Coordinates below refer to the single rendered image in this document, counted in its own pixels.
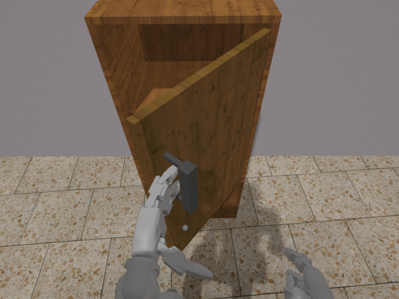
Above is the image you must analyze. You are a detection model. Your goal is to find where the cupboard door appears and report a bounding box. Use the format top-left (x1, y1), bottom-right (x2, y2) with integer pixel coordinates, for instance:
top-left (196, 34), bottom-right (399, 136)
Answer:
top-left (126, 28), bottom-right (272, 251)

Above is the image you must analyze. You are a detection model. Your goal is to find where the robot right hand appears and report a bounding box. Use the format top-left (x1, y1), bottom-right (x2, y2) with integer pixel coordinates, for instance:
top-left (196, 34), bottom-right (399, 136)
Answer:
top-left (284, 248), bottom-right (334, 299)

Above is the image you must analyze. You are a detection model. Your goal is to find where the robot left hand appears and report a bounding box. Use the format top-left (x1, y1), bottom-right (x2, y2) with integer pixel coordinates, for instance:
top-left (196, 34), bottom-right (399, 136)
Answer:
top-left (132, 165), bottom-right (213, 280)

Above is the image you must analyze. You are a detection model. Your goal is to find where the left robot forearm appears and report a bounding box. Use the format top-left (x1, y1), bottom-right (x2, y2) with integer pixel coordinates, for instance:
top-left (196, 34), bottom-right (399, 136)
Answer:
top-left (115, 257), bottom-right (160, 299)

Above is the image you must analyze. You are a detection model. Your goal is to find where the handle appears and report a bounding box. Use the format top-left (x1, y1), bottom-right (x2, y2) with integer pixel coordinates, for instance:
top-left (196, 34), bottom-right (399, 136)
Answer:
top-left (163, 152), bottom-right (198, 215)

